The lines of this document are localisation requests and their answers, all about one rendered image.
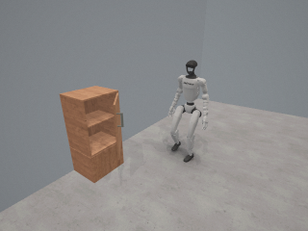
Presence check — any cupboard door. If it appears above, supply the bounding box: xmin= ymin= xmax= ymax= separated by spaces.
xmin=113 ymin=93 xmax=122 ymax=160

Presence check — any robot left forearm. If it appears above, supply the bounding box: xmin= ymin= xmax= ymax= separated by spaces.
xmin=202 ymin=94 xmax=209 ymax=116

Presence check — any handle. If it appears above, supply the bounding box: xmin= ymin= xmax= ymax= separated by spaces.
xmin=116 ymin=112 xmax=124 ymax=127

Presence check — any robot right forearm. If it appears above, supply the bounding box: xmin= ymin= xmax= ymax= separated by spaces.
xmin=171 ymin=91 xmax=181 ymax=107

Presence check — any robot right thigh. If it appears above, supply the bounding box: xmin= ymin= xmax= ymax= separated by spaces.
xmin=170 ymin=105 xmax=185 ymax=136

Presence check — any left robot hand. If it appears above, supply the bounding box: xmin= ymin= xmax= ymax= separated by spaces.
xmin=200 ymin=116 xmax=209 ymax=130

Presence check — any robot right upper arm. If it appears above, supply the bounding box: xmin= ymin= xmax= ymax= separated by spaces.
xmin=177 ymin=75 xmax=185 ymax=93

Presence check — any humanoid robot torso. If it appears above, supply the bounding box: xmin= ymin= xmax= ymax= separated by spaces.
xmin=182 ymin=74 xmax=200 ymax=114

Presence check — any robot left upper arm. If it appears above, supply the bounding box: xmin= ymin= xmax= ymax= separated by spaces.
xmin=197 ymin=78 xmax=208 ymax=100

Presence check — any right robot hand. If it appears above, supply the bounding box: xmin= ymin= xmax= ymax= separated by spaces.
xmin=168 ymin=105 xmax=176 ymax=117

